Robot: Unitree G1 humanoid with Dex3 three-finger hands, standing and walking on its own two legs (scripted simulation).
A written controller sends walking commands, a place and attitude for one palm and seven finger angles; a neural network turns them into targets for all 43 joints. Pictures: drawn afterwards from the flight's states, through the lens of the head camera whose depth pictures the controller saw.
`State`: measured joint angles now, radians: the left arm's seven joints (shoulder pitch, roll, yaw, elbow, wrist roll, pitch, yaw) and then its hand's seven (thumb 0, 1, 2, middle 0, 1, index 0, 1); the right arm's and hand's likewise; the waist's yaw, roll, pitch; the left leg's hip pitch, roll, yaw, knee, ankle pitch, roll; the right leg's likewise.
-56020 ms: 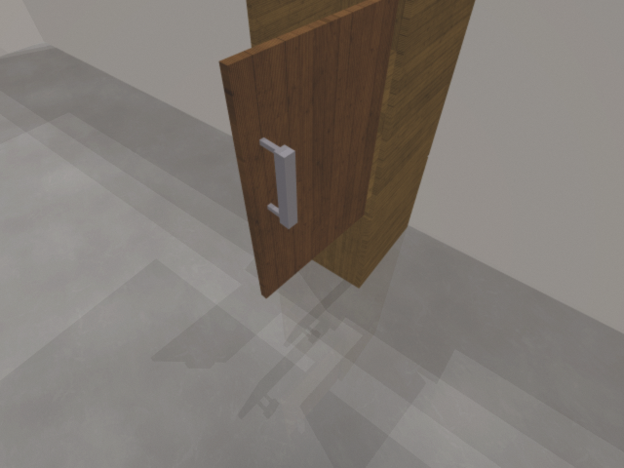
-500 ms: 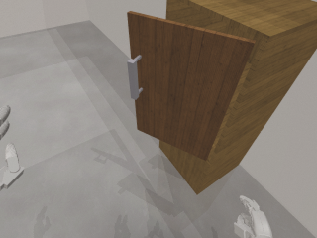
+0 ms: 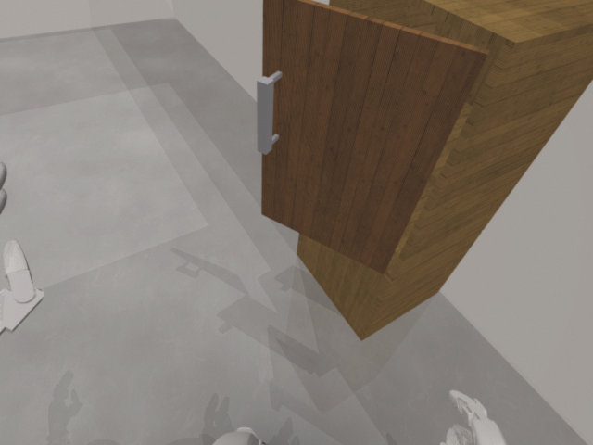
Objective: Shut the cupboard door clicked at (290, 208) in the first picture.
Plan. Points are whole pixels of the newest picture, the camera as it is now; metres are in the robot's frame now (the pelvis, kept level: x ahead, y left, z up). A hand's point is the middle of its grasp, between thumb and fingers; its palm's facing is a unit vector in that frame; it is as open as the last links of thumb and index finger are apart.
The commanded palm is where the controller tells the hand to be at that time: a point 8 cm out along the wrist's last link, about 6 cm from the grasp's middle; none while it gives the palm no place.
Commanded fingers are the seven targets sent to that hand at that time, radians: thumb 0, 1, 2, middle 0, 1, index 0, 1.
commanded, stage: step back with the hand held close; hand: left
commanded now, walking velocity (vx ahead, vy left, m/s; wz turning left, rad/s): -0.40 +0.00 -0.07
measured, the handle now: (270, 113) +0.74 +0.09 +0.05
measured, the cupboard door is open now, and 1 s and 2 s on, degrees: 28 28 28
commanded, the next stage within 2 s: stop stepping back and stand still in 0.30 s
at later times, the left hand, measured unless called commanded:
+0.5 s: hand out of the picture +0.10 +0.23 +0.20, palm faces +0.31 -0.85 -0.42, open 7.4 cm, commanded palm +0.02 +0.29 +0.20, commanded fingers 0.00 0.90 0.90 -0.20 -0.30 -0.20 -0.30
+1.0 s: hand out of the picture +0.04 +0.26 +0.22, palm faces +0.28 -0.77 -0.58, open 7.4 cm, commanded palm +0.00 +0.31 +0.20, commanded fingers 0.00 0.90 0.90 -0.20 -0.30 -0.20 -0.30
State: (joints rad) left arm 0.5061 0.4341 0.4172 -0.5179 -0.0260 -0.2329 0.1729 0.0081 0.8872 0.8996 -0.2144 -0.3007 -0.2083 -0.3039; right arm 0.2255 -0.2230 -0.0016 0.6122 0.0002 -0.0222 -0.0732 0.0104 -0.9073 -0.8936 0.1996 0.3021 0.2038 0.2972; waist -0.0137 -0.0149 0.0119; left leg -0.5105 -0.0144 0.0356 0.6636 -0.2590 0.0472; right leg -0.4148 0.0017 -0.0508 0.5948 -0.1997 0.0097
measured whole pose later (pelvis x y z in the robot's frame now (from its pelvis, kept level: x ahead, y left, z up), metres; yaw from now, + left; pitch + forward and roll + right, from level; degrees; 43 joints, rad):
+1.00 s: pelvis -0.17 +0.03 +0.01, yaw -5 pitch +1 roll -1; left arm 0.69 0.56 0.50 -0.66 -0.06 -0.22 0.15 0.01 0.89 0.90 -0.22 -0.30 -0.21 -0.30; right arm 0.26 -0.11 0.05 0.62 -0.02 -0.08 -0.05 0.01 -0.90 -0.89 0.20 0.30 0.21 0.30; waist -0.04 -0.03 -0.03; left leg -0.39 0.04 0.08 0.55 -0.23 0.01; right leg -0.21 0.05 -0.11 0.51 -0.38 -0.05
